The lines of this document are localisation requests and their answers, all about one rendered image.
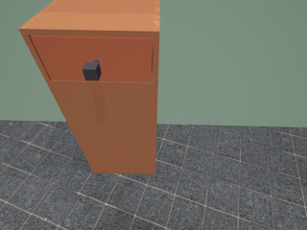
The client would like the drawer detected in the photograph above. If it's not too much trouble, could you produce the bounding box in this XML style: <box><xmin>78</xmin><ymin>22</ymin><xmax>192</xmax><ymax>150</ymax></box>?
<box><xmin>30</xmin><ymin>35</ymin><xmax>154</xmax><ymax>82</ymax></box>

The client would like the cabinet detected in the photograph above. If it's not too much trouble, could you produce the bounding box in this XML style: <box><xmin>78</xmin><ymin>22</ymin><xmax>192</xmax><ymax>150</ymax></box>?
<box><xmin>18</xmin><ymin>0</ymin><xmax>160</xmax><ymax>174</ymax></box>

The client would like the handle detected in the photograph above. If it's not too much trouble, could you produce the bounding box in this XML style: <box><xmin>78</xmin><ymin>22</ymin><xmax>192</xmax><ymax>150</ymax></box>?
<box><xmin>82</xmin><ymin>59</ymin><xmax>102</xmax><ymax>81</ymax></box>

